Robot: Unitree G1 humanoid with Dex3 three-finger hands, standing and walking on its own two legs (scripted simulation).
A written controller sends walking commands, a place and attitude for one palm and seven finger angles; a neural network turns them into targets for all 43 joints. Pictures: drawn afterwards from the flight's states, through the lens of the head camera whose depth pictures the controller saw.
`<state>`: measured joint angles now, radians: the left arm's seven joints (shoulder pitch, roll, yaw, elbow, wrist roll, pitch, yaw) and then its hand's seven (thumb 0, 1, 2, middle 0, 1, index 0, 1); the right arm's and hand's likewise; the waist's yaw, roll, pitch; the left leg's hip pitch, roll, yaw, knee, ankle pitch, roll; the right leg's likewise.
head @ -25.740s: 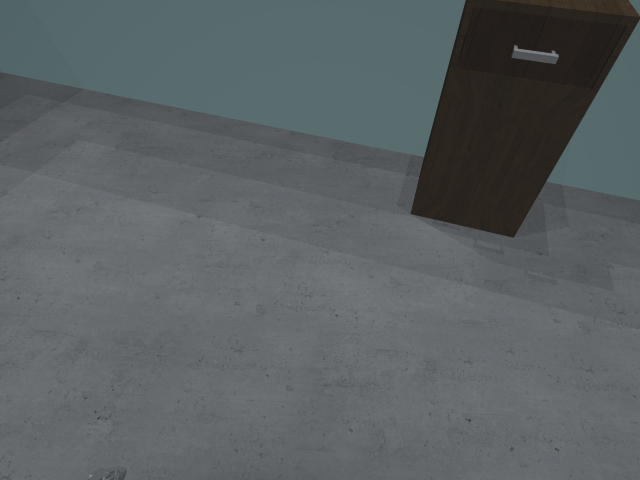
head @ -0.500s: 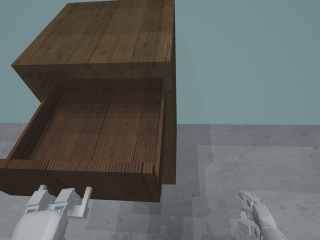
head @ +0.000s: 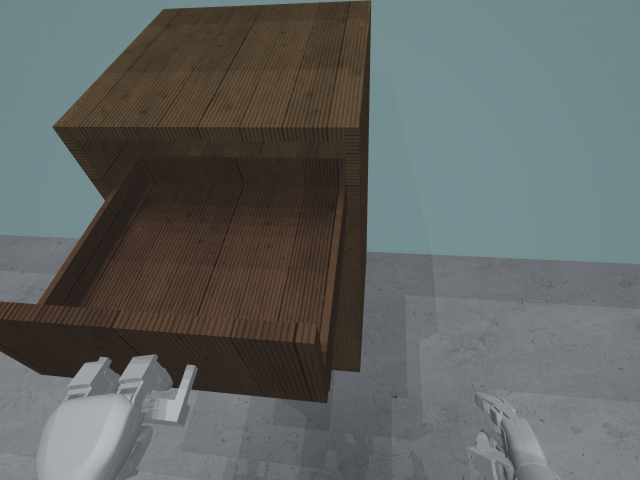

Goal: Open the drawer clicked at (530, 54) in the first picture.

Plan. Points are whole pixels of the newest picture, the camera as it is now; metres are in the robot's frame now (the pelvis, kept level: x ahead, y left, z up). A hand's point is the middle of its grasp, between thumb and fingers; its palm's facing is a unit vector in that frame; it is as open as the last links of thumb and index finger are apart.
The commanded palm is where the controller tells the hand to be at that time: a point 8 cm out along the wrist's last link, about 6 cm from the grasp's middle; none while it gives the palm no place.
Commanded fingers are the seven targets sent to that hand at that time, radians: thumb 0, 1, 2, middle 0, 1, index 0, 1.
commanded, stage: open the thumb to release the handle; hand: left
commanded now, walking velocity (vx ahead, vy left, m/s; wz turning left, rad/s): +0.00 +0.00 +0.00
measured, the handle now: (137, 389) +0.20 +0.24 +0.04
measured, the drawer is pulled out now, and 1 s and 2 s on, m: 0.30 0.29 0.29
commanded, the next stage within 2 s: lift the hand off the handle in 0.20 s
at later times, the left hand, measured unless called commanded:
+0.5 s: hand (126, 442) +0.15 +0.24 +0.03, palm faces +0.01 -0.09 -1.00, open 13.8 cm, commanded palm +0.13 +0.24 +0.08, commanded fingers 0.00 -0.50 0.30 -0.30 -1.20 -0.30 -1.20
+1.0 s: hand (106, 417) +0.16 +0.25 +0.07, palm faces +0.03 -0.10 -0.99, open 13.4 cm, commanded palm +0.13 +0.24 +0.13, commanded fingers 0.00 -0.50 0.30 -0.30 -1.20 -0.30 -1.20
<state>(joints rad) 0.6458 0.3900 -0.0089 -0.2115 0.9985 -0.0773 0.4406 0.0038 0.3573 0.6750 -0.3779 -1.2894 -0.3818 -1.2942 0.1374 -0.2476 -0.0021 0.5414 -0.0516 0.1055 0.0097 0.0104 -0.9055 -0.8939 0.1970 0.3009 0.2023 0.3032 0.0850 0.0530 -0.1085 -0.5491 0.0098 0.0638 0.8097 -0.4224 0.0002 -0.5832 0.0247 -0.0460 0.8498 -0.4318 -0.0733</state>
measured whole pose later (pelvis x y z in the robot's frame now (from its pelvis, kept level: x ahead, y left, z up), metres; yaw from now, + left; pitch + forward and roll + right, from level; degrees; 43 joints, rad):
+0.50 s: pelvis -0.01 +0.00 +0.00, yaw +1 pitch +9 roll +1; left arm 0.60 0.39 -0.02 -0.18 1.02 -0.10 0.46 0.00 -0.48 0.31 -0.36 -1.24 -0.32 -1.20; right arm 0.12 -0.24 -0.01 0.56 -0.05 0.11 0.00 0.01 -0.91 -0.89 0.20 0.30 0.20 0.30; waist 0.09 0.05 -0.10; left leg -0.56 0.01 0.05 0.81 -0.41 0.01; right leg -0.59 0.02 -0.06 0.84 -0.42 -0.07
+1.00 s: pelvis -0.01 +0.01 +0.02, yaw +0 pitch +5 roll +1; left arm 0.57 0.43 -0.01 -0.25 0.95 -0.05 0.35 0.00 -0.49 0.30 -0.37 -1.20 -0.40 -1.24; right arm 0.12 -0.26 -0.01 0.56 -0.03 0.09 -0.02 0.01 -0.91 -0.89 0.20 0.30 0.20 0.30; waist 0.09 0.08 -0.07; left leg -0.42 0.01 0.05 0.69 -0.36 0.01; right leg -0.43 0.03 -0.05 0.70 -0.36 -0.06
